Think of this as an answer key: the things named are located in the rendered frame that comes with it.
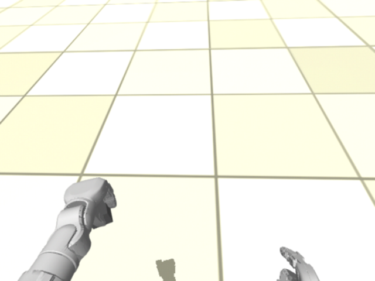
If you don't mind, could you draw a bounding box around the right robot hand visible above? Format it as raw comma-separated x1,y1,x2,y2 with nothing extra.
277,247,319,281

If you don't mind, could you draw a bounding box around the left robot arm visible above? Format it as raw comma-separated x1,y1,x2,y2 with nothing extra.
18,197,97,281

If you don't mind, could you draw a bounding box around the left robot hand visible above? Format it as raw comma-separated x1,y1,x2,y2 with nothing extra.
64,177,117,227

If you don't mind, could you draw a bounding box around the cube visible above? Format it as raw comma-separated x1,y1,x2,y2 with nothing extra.
92,200,113,229

